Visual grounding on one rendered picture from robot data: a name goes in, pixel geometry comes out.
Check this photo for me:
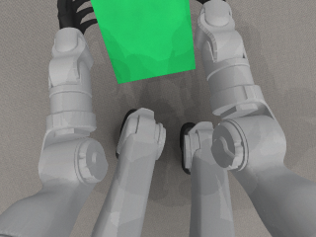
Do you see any robot right forearm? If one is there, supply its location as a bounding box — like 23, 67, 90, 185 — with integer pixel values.
194, 0, 286, 143

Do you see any carton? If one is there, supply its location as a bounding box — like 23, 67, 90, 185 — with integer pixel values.
90, 0, 196, 84

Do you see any right robot thigh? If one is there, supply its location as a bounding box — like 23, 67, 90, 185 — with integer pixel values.
184, 129, 235, 237

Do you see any robot left shin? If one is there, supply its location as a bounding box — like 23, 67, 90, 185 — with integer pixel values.
117, 108, 154, 154

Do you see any left robot hand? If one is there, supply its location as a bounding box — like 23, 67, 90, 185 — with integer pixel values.
57, 0, 98, 35

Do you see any left robot upper arm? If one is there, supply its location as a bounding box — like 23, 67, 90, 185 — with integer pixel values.
0, 137, 109, 237

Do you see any right robot upper arm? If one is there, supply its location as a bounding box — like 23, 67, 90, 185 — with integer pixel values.
210, 115, 316, 237

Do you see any robot left forearm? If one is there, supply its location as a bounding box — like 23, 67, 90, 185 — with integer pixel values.
38, 27, 97, 170

